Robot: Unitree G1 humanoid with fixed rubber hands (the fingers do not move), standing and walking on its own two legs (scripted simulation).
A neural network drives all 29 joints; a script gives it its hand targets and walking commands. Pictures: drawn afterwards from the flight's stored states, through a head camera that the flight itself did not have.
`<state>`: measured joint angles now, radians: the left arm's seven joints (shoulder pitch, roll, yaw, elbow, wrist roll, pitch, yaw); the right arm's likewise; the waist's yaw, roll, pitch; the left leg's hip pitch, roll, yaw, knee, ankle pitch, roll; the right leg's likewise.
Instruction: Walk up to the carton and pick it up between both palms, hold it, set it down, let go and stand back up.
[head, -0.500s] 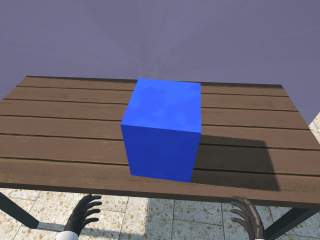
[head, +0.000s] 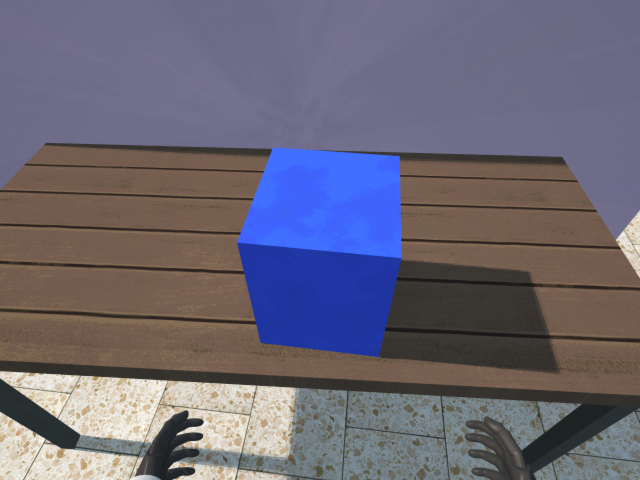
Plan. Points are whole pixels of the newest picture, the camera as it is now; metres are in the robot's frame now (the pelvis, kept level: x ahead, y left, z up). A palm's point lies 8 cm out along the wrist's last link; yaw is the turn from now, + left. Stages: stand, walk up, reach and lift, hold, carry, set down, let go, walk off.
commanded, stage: let go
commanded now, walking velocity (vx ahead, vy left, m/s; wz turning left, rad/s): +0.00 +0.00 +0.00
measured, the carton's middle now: (326, 253) +0.47 +0.03 +0.00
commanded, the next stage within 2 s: stand in 0.42 s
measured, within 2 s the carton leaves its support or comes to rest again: neither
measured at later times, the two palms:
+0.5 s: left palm (159, 474) +0.16 +0.23 -0.08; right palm out of the picture +0.15 -0.24 -0.08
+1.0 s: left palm out of the picture +0.06 +0.28 -0.10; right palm out of the picture +0.07 -0.24 -0.10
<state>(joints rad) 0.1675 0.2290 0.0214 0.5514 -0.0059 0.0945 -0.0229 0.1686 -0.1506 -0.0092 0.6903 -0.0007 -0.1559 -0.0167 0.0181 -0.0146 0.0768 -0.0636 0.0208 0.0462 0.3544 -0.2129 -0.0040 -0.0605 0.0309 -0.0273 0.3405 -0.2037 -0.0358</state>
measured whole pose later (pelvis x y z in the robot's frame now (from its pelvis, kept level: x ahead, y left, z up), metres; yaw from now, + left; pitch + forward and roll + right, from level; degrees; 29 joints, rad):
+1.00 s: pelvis -0.03 +0.02 -0.01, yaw +2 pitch -2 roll +0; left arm 0.33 0.27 0.00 0.66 0.01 -0.04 0.01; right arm 0.30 -0.27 -0.01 0.73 -0.01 -0.03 0.01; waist 0.00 0.00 0.00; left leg -0.20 -0.01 0.02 0.46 -0.21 0.02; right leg -0.19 -0.01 -0.05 0.45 -0.22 -0.01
